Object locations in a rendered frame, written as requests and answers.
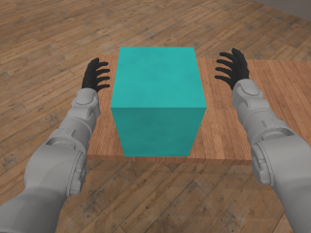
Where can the robot right hand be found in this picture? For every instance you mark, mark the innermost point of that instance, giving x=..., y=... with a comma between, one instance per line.
x=239, y=67

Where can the robot left hand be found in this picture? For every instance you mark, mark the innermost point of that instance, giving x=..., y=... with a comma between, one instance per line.
x=90, y=79

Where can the right robot upper arm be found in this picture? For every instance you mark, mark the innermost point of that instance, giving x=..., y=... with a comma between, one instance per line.
x=285, y=164

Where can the table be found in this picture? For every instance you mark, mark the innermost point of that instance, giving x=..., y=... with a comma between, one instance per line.
x=221, y=139

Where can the right robot forearm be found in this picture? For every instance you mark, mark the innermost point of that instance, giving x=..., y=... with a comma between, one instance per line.
x=255, y=114

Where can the left robot upper arm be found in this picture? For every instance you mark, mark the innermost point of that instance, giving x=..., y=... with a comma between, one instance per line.
x=55, y=174

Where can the left robot forearm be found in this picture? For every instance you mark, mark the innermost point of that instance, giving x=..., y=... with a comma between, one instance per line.
x=77, y=127

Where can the carton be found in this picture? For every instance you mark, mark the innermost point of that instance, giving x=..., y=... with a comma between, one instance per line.
x=158, y=101

